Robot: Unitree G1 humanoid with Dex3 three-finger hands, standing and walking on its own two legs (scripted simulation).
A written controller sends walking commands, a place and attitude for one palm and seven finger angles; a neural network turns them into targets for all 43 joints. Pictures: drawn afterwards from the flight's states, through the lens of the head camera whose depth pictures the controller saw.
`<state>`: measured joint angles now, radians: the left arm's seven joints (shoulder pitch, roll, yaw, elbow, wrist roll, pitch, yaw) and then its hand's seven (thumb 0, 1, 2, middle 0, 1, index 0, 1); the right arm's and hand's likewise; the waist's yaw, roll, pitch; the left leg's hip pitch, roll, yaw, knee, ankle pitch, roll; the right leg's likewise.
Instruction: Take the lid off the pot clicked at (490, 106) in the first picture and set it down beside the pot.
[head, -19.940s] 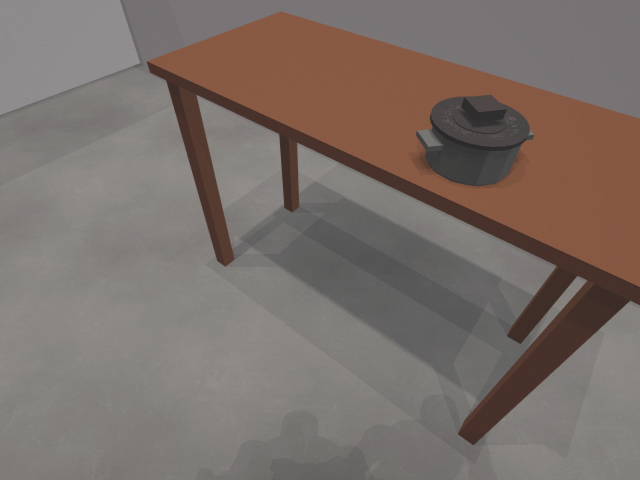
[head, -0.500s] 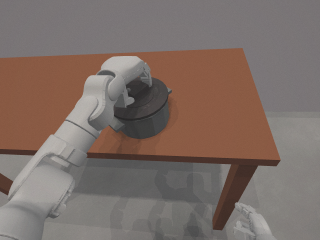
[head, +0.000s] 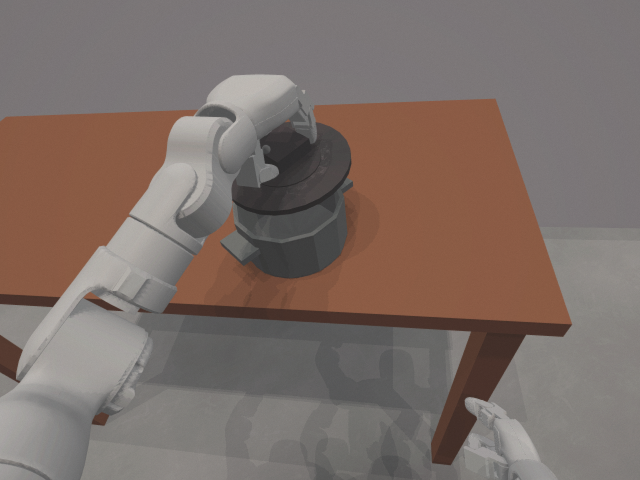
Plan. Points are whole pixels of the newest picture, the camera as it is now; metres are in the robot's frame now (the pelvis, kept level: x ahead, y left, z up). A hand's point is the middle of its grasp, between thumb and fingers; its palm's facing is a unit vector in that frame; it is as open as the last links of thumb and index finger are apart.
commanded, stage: lift the lid straight up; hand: left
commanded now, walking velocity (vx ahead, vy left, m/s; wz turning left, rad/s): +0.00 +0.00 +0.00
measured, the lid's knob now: (281, 148) +0.45 +0.06 +0.21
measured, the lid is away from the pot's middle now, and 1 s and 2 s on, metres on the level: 0.01 0.02 0.09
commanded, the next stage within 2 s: move the lid sideways beside the pot in 1.10 s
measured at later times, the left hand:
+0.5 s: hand (258, 114) +0.43 +0.07 +0.27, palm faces -0.04 +0.00 -1.00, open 8.7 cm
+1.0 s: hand (253, 74) +0.43 +0.06 +0.31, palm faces +0.01 +0.00 -1.00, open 8.7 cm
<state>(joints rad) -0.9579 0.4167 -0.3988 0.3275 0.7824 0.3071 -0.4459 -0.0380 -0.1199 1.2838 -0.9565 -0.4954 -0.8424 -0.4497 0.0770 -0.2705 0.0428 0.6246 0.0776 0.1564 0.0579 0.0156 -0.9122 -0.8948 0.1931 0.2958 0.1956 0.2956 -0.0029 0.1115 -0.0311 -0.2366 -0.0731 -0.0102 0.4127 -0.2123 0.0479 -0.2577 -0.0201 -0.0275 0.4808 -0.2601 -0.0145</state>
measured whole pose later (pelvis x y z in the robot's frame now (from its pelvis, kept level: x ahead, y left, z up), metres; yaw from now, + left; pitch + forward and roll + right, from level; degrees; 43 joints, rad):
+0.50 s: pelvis -0.01 +0.00 +0.00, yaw +0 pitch +2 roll +1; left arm -1.07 0.45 -0.38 0.37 0.78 0.31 -0.47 -0.04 -0.12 1.29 -0.96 -0.50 -0.85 -0.45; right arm 0.08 -0.27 0.05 0.63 0.08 0.14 0.05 0.02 -0.91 -0.89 0.19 0.30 0.20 0.30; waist 0.00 0.11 -0.03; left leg -0.24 -0.07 -0.01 0.41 -0.20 0.05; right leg -0.27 -0.02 -0.02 0.49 -0.25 -0.02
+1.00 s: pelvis -0.01 +0.00 +0.00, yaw +0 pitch +3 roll +1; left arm -1.20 0.45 -0.37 0.41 0.79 0.34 -0.52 -0.04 -0.13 1.29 -0.97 -0.50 -0.85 -0.45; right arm 0.08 -0.28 0.06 0.63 0.08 0.12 0.04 0.02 -0.91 -0.89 0.19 0.30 0.20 0.30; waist 0.00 0.11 -0.04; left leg -0.25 -0.08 -0.01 0.40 -0.19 0.05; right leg -0.28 -0.02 -0.02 0.48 -0.25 -0.01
